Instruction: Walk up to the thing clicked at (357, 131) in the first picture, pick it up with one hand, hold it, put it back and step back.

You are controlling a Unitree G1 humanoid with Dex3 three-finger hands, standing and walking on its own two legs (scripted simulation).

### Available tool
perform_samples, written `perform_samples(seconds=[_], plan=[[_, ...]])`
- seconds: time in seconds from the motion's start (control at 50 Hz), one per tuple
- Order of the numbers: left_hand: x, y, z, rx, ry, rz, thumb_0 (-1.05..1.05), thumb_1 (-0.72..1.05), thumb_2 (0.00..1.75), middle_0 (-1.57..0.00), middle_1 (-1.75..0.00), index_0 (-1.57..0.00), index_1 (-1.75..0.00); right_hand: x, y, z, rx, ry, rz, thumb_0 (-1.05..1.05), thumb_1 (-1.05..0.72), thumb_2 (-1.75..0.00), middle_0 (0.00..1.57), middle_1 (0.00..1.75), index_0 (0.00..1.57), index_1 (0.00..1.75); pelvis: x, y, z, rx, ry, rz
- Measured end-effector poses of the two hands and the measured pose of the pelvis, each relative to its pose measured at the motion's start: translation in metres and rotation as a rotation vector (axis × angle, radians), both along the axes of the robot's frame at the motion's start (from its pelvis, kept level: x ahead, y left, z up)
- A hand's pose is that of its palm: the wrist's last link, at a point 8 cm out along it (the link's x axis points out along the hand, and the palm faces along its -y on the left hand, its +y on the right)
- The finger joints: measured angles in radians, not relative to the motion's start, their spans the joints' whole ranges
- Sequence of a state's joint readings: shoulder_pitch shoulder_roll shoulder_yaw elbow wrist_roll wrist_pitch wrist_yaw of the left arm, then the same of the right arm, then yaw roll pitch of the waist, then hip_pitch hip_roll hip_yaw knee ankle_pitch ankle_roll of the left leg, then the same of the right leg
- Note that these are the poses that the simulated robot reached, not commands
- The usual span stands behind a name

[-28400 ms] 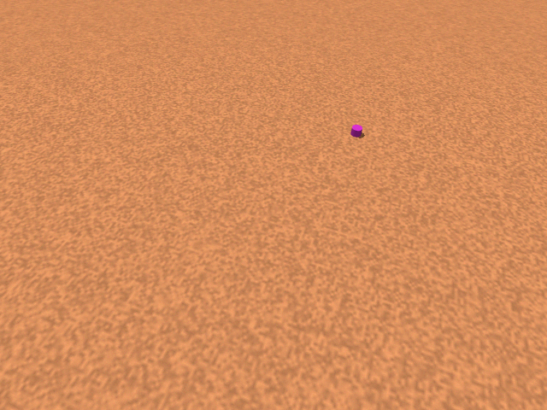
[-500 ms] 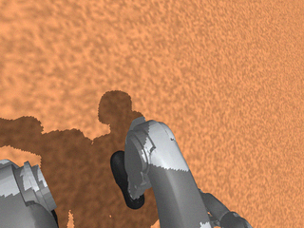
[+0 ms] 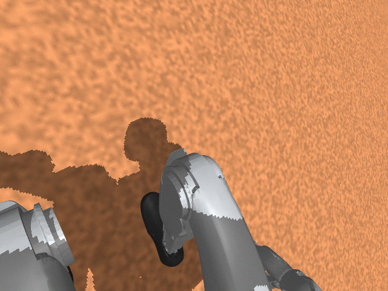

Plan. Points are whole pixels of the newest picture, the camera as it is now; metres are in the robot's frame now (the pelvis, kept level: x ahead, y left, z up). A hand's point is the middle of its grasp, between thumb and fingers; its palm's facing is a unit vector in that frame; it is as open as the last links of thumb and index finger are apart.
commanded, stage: open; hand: left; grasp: from above
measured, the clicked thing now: out of the picture +0.45 +0.40 -0.28
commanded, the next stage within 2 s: withdraw in 0.16 s
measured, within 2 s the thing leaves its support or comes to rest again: neither
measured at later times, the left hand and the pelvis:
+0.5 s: hand out of the picture +0.45 +0.40 -0.21, palm faces -0.35 -0.14 -0.93, open 14.1 cm; pelvis +0.00 +0.00 +0.00, yaw +0 degrees
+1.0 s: hand out of the picture +0.42 +0.40 -0.10, palm faces -0.54 -0.20 -0.82, open 13.9 cm; pelvis -0.01 -0.01 +0.05, yaw +6 degrees
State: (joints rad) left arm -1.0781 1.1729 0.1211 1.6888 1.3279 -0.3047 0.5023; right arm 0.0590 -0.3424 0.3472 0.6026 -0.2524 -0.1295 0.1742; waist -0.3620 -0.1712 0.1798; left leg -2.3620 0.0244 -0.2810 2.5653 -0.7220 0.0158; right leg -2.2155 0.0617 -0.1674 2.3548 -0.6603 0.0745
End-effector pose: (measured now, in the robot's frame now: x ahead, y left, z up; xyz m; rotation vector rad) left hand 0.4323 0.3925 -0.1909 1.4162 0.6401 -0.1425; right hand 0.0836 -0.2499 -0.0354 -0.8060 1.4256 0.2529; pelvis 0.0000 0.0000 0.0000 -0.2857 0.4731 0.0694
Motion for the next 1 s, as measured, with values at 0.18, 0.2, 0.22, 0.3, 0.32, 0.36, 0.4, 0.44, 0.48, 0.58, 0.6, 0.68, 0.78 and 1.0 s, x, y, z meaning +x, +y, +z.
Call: perform_samples(seconds=[0.18, 0.2, 0.22, 0.3, 0.32, 0.36, 0.4, 0.44, 0.48, 0.58, 0.6, 0.68, 0.78, 1.0], plan=[[0.004, 0.001, 0.003, 0.010, -0.016, 0.011, 0.00, -0.49, 0.97, -0.07, -1.04, -0.08, -1.03, -0.001, 0.000, 0.000, 0.005, 0.000, -0.001, 0.00, -0.89, -0.90, 0.20, 0.30, 0.21, 0.30, 0.000, 0.000, 0.000, -0.001, 0.005, -0.001], [0.004, 0.001, 0.002, 0.012, -0.011, 0.011, 0.00, -0.49, 0.97, -0.06, -1.04, -0.08, -1.03, -0.001, 0.000, 0.000, 0.005, -0.001, -0.003, 0.00, -0.89, -0.90, 0.20, 0.30, 0.21, 0.30, 0.000, 0.000, 0.000, -0.001, 0.005, -0.002], [0.004, 0.001, 0.002, 0.013, -0.008, 0.010, 0.00, -0.49, 0.97, -0.06, -1.05, -0.08, -1.03, -0.001, 0.000, 0.000, 0.005, -0.001, -0.003, 0.00, -0.89, -0.90, 0.20, 0.30, 0.21, 0.30, 0.000, 0.000, 0.000, -0.001, 0.005, -0.002], [0.006, -0.001, 0.003, 0.015, -0.009, 0.007, 0.00, -0.49, 0.96, -0.06, -1.05, -0.08, -1.03, -0.003, 0.001, 0.000, 0.012, 0.005, -0.006, 0.00, -0.89, -0.90, 0.20, 0.30, 0.21, 0.30, 0.000, 0.000, 0.000, 0.001, 0.006, -0.001], [0.007, -0.001, 0.003, 0.015, -0.011, 0.008, 0.00, -0.49, 0.96, -0.06, -1.05, -0.08, -1.03, -0.003, 0.001, 0.000, 0.014, 0.004, -0.008, 0.00, -0.89, -0.90, 0.20, 0.30, 0.21, 0.30, 0.000, 0.000, 0.000, 0.002, 0.006, -0.002], [0.009, -0.002, 0.005, 0.015, -0.021, 0.006, 0.00, -0.49, 0.97, -0.06, -1.05, -0.08, -1.03, -0.004, 0.001, -0.001, 0.015, 0.004, -0.012, 0.00, -0.90, -0.90, 0.20, 0.30, 0.21, 0.30, 0.000, -0.001, 0.001, 0.003, 0.007, -0.002], [0.011, -0.001, 0.009, 0.018, -0.042, 0.002, 0.00, -0.50, 0.97, -0.06, -1.05, -0.08, -1.03, -0.004, 0.000, -0.001, 0.018, 0.006, -0.016, 0.00, -0.90, -0.90, 0.20, 0.30, 0.21, 0.30, 0.001, -0.001, 0.001, 0.004, 0.009, -0.002], [0.014, 0.001, 0.018, 0.023, -0.075, 0.002, 0.00, -0.51, 0.98, -0.07, -1.04, -0.09, -1.02, -0.003, 0.000, -0.002, 0.022, 0.006, -0.021, 0.00, -0.90, -0.90, 0.20, 0.30, 0.21, 0.30, 0.002, -0.002, 0.002, 0.005, 0.016, -0.001], [0.016, 0.005, 0.030, 0.034, -0.107, 0.009, 0.00, -0.52, 0.99, -0.07, -1.04, -0.09, -1.02, -0.001, 0.000, -0.003, 0.028, 0.000, -0.028, 0.00, -0.90, -0.90, 0.20, 0.30, 0.21, 0.30, 0.002, -0.002, 0.003, 0.006, 0.025, 0.002], [0.016, 0.023, 0.074, 0.091, -0.147, 0.030, 0.00, -0.53, 1.00, -0.07, -1.02, -0.08, -1.02, 0.011, -0.003, -0.008, 0.061, -0.043, -0.064, 0.00, -0.91, -0.90, 0.20, 0.30, 0.21, 0.30, 0.004, -0.003, 0.006, 0.014, 0.054, 0.012], [0.015, 0.027, 0.085, 0.104, -0.151, 0.039, 0.00, -0.53, 1.00, -0.07, -1.02, -0.08, -1.02, 0.014, -0.004, -0.009, 0.069, -0.054, -0.073, 0.00, -0.91, -0.90, 0.20, 0.30, 0.21, 0.30, 0.005, -0.003, 0.008, 0.016, 0.060, 0.015], [0.008, 0.042, 0.129, 0.135, -0.123, 0.077, 0.00, -0.54, 1.01, -0.07, -1.02, -0.08, -1.02, 0.027, -0.004, -0.013, 0.103, -0.089, -0.117, 0.00, -0.91, -0.90, 0.20, 0.30, 0.21, 0.30, 0.004, -0.002, 0.017, 0.032, 0.086, 0.032], [-0.003, 0.044, 0.163, 0.123, -0.002, 0.088, 0.00, -0.53, 1.02, -0.08, -1.02, -0.07, -1.02, 0.038, -0.003, -0.009, 0.117, -0.119, -0.160, 0.00, -0.91, -0.90, 0.20, 0.30, 0.21, 0.30, -0.002, -0.003, 0.038, 0.054, 0.099, 0.053], [-0.005, 0.012, 0.146, -0.071, 0.075, -0.071, 0.00, -0.49, 1.01, -0.09, -1.01, -0.10, -1.02, 0.016, -0.026, 0.014, -0.034, -0.073, -0.168, 0.00, -0.90, -0.90, 0.20, 0.30, 0.21, 0.30, -0.010, -0.008, 0.047, 0.061, 0.085, 0.060]])
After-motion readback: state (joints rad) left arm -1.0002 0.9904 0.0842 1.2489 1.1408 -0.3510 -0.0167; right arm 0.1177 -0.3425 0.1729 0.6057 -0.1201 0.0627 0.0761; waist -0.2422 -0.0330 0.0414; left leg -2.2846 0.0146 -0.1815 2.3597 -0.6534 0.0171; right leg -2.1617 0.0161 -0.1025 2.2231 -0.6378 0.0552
